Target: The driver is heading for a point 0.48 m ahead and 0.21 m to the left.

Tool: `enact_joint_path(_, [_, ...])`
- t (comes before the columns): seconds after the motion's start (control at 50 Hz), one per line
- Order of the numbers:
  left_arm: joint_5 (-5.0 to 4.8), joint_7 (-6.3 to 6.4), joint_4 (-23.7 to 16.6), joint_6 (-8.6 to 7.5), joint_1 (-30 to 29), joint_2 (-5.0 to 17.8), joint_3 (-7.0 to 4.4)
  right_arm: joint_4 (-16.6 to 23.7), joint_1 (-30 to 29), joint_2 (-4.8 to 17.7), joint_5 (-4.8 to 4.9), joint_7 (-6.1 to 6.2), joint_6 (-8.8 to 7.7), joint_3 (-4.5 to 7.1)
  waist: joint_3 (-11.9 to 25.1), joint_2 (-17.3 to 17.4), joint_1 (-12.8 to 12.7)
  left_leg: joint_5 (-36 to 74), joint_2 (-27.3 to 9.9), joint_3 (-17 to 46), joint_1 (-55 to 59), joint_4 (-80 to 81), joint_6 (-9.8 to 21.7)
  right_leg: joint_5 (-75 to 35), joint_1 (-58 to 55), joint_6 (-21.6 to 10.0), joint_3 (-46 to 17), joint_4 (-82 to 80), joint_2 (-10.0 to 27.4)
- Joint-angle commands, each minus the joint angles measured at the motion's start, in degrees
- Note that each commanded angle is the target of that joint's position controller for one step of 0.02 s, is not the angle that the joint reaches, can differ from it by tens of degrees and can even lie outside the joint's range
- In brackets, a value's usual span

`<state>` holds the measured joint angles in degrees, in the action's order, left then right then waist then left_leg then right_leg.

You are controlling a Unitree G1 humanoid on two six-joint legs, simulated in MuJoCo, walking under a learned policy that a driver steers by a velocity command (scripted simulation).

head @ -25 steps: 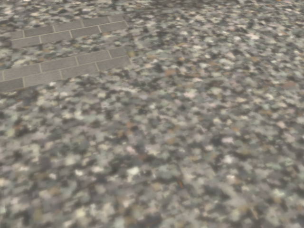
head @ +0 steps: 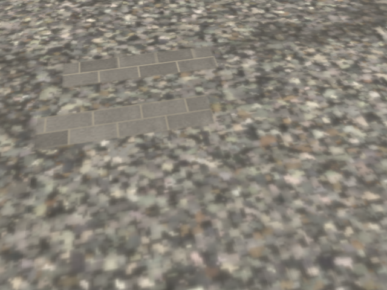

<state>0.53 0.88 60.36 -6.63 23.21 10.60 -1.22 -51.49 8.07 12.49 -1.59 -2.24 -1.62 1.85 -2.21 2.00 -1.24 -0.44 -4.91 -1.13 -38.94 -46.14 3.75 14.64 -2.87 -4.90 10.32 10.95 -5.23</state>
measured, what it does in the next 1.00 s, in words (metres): walks ahead, turning left: left foot, then right foot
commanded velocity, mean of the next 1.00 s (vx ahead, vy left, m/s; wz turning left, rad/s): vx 0.36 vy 0.00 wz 0.39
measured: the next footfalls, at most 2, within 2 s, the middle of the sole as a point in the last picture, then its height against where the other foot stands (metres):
left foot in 0.16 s outside the picture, level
right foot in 0.66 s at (207, 258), level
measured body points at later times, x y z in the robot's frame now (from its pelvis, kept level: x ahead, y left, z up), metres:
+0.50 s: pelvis +0.29 +0.04 +0.00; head +0.32 +0.06 +0.45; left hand +0.40 +0.32 -0.11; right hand +0.35 -0.23 -0.12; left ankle +0.22 +0.08 -0.74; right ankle +0.48 -0.10 -0.68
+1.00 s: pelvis +0.46 +0.04 +0.00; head +0.48 +0.03 +0.45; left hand +0.43 +0.29 -0.13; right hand +0.64 -0.16 -0.15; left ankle +0.42 +0.16 -0.72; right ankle +0.56 -0.01 -0.74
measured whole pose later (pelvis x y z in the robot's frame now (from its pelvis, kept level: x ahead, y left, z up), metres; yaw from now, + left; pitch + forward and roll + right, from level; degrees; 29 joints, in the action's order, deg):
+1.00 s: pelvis +0.46 +0.04 +0.00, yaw +23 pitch +0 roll +0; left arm 1.4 0.2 50.3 -2.2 14.3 11.5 -0.1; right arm -50.4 12.4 13.1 -1.4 0.6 2.2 1.8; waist -2.7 1.7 -0.9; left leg -21.2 0.6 3.0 -20.1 -41.4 0.1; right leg 6.3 17.0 -3.7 3.8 23.5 -1.6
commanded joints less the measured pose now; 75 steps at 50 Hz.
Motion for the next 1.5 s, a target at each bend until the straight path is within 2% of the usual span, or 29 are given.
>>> enact_joint_path(0.02, [-0.28,0.94,-1.4,-0.5,2.6,6.9,-0.78,5.1,-7.0,1.2,-0.25,-0.32,-0.66,-0.18,-5.3,-4.0,-1.2,2.5,1.8,-4.1,1.4,7.7,0.7,-30.9,2.4,-2.9,-2.5,-3.1,16.5])
enact_joint_path(0.08, [0.64,1.38,-1.1,0.38,3.3,8.4,-1.11,5.6,-6.2,2.2,-0.19,-0.4,-0.56,0.27,-2.6,-6.3,-0.1,-4.3,5.4,-7.5,6.0,10.8,3.4,-50.7,-4.3,-1.9,0.4,4.9,17.8])
enact_joint_path(0.12, [0.95,1.82,-1.6,1.25,2.1,10.1,-1.62,3.9,0.3,3.9,-0.45,-0.08,-0.51,1.21,1.4,-7.7,3.3,-10.6,9.1,-9.1,13.7,11.1,6.0,-64.7,-5.5,-1.6,1.9,16.9,18.8])
enact_joint_path(0.16, [0.86,1.33,-3.5,2.0,-0.6,11.8,-2.2,-0.3,14.6,7.9,-1.25,0.49,-1.01,3.35,9.0,-6.3,10.1,-11.7,9.3,-4.5,33.1,17.9,10.1,-52.8,4.2,-0.9,2.7,40.5,18.2])
enact_joint_path(0.18, [0.1,0.6,-6.1,1.55,1.0,7.4,-1.39,-0.1,18.4,13.7,-1.66,1.38,-1.06,5.19,14.6,2.5,9.8,-14.1,-5.6,16.1,48.1,19.0,16.0,-18.5,21.6,1.4,3.1,60.8,13.0])
enact_joint_path(0.2, [-0.37,-0.27,-9.7,0.96,-0.9,7.1,-1.64,0.8,16.5,16.2,-0.43,1.23,-0.45,5.87,18.4,9.0,7.3,-9.2,-15.9,45.1,57.6,27.3,24.3,16.5,40.5,3.2,-6.1,75.9,1.2])
enact_joint_path(0.22, [0.47,-0.54,-11.3,0.25,-7.6,9.1,-1.92,0.4,14.7,14.5,0.77,1.55,-0.08,5.57,11.7,0.4,7.4,-9.6,-13.6,37.3,53.6,29.2,21.6,10.2,47.0,2.3,-13.3,74.6,6.2])
enact_joint_path(0.26, [0.17,-0.65,-11.7,-0.45,-8.2,8.4,-1.79,1.0,9.2,9.1,0.84,1.92,-0.33,4.29,2.2,-5.3,2.8,-0.8,-9.5,25.7,38.7,32.0,16.4,3.4,42.9,2.7,-12.6,64.2,10.2])
enact_joint_path(0.28, [1.17,-0.63,-11.9,0.56,-7.7,8.1,-1.79,1.3,7.7,7.7,1.21,2.21,-0.74,3.8,0.8,-5.4,0.9,4.2,-6.7,21.6,33.7,32.6,14.9,3.4,39.5,3.7,-12.7,60.9,11.1])
enact_joint_path(0.36, [2.43,-1.36,-13.8,4.0,-8.8,6.5,-1.48,1.2,9.7,9.7,1.59,2.19,-2.5,3.93,1.5,-2.3,-0.6,12.6,-2.0,15.4,28.5,33.6,13.6,0.5,36.5,6.9,-10.7,51.8,11.4])
enact_joint_path(0.54, [1.36,-2.05,-21.5,3.72,-27.1,7.1,-0.6,1.4,18.5,10.7,0.98,2.55,-1.57,4.26,-0.4,1.9,6.3,15.6,-0.5,17.3,37.3,30.0,9.4,-13.6,41.1,7.2,-9.8,28.2,7.9])
enact_joint_path(0.6, [1.24,-1.63,-21.1,2.5,-23.8,7.8,-0.61,1.7,18.0,10.4,0.59,3.29,-1.44,4.0,0.9,3.1,4.9,26.8,-0.3,16.4,37.7,24.2,5.6,-13.3,31.3,4.7,-9.7,20.9,5.2])
enact_joint_path(0.64, [1.44,-0.85,-17.9,1.48,-13.7,10.5,-1.64,2.4,15.2,11.7,0.81,3.44,-2.03,4.2,4.5,3.2,0.3,33.8,1.1,16.3,37.5,14.8,2.9,-14.8,19.3,2.3,-9.5,15.9,3.2])
enact_joint_path(0.66, [1.95,-0.38,-16.4,0.41,-7.2,11.8,-2.04,2.9,14.1,11.2,1.57,3.22,-2.54,4.03,7.8,1.0,-3.1,27.8,4.0,14.7,33.8,5.3,1.6,-24.2,9.3,1.0,-11.1,12.6,6.6])
enact_joint_path(0.68, [3.02,0.07,-16.4,-0.18,-0.7,16.2,-2.63,5.1,17.5,6.5,2.4,3.26,-2.89,2.82,16.6,-8.4,-3.0,-2.0,8.1,11.2,24.0,-11.1,0.1,-51.6,-6.1,-2.4,-23.9,19.5,22.6])
enact_joint_path(0.7, [1.76,-0.55,-16.5,1.08,-1.3,18.1,-3.61,4.1,27.2,5.5,4.48,3.93,-2.01,2.88,26.2,-18.9,0.2,-37.9,15.6,7.6,13.9,-26.7,-1.3,-66.7,-15.0,-12.6,-41.2,18.6,34.5])
enact_joint_path(0.72, [0.08,-0.86,-17.9,2.12,-4.6,13.9,-2.97,2.0,25.7,9.4,1.69,4.29,-0.96,3.37,22.7,-8.5,1.0,-32.4,12.2,10.0,12.6,-29.6,-1.0,-55.3,-7.2,-11.8,-40.5,15.2,30.7])
enact_joint_path(0.74, [-0.23,-0.81,-18.4,2.3,-9.5,9.0,-1.57,2.3,20.4,9.1,0.92,3.83,-0.49,3.38,14.6,-5.2,1.4,-28.7,10.6,9.7,11.9,-27.7,-1.7,-47.4,0.6,-10.0,-32.6,12.9,26.9])
enact_joint_path(0.78, [0.01,-0.44,-17.5,2.34,-11.9,5.9,-0.3,3.1,15.9,7.2,0.22,2.92,0.65,2.85,7.3,-6.2,2.2,-25.6,7.6,8.9,13.0,-21.3,-2.9,-44.4,9.6,-7.0,-23.5,8.7,21.5])
enact_joint_path(0.88, [0.9,-0.55,-15.0,1.89,-12.5,7.6,-0.19,1.7,16.8,4.6,0.23,2.52,3.11,1.82,7.8,-8.7,4.9,-21.9,7.7,5.4,22.2,-8.8,-4.1,-41.6,18.3,-6.8,-15.2,6.0,17.6])
enact_joint_path(0.96, [0.9,-0.46,-13.3,3.62,-10.2,9.0,-0.61,1.5,11.5,4.2,0.13,2.97,4.11,0.73,6.8,-11.1,2.3,-20.8,6.1,2.0,25.8,4.1,-3.9,-15.9,19.9,-6.4,-16.6,3.9,16.5])
enact_joint_path(1.04, [0.44,-0.05,-12.5,5.85,-9.8,9.0,-0.75,0.6,10.2,4.0,-0.14,3.53,3.19,0.04,2.1,-7.2,2.9,-13.9,5.7,1.7,33.1,20.7,-1.8,7.5,26.9,-2.9,-19.6,3.7,15.5])
enact_joint_path(1.06, [0.49,-0.03,-12.3,5.97,-8.8,8.0,-0.54,0.7,10.1,5.3,-0.67,3.82,2.49,0.0,1.0,-4.2,2.8,-12.5,2.0,6.9,34.4,25.2,-0.7,9.1,28.7,-0.3,-19.6,5.1,14.7])
enact_joint_path(1.08, [-0.07,-0.28,-12.5,5.98,-6.2,6.3,-0.36,1.1,8.6,8.8,-0.7,4.17,1.87,0.52,0.2,2.2,-0.1,-13.7,-4.5,15.2,31.6,28.3,1.4,7.9,28.5,2.1,-15.6,8.2,10.0])
enact_joint_path(1.1, [-0.5,-0.35,-10.9,6.3,-5.6,5.0,-0.11,0.0,6.9,6.8,0.64,3.88,1.46,0.0,-0.4,5.7,-0.9,-20.4,-6.3,16.9,20.0,31.9,2.7,1.9,17.7,3.2,-11.6,9.9,6.9])
enact_joint_path(1.12, [-0.24,-0.37,-9.9,6.38,-5.7,5.3,-0.22,-0.2,5.2,4.5,0.81,3.71,0.98,-0.73,-1.3,4.8,-1.4,-24.0,-4.4,15.6,16.1,33.3,1.4,-2.3,12.0,3.5,-12.2,10.4,7.4])
enact_joint_path(1.2, [0.37,-0.44,-7.1,5.9,-4.5,6.5,-0.61,-2.9,7.1,4.6,1.22,4.1,0.42,-0.52,-1.6,2.1,-0.7,-17.7,0.0,10.5,21.3,31.1,-0.8,-4.9,12.8,2.6,-14.4,8.7,9.8])
enact_joint_path(1.28, [0.17,-0.01,-4.9,5.7,-5.0,5.5,-0.34,-4.8,9.0,3.8,1.15,4.14,0.49,-0.5,-1.0,-1.4,0.4,-13.5,0.1,9.6,25.0,29.4,0.0,-4.7,14.4,2.9,-14.6,7.4,9.9])
enact_joint_path(1.5, [0.15,0.78,0.0,6.1,-3.7,4.4,0.01,-9.2,10.6,2.4,1.18,4.54,0.58,-0.99,-0.8,-2.2,0.5,-9.7,0.5,8.2,26.4,28.6,-0.1,-7.0,12.6,2.5,-14.9,7.7,10.4])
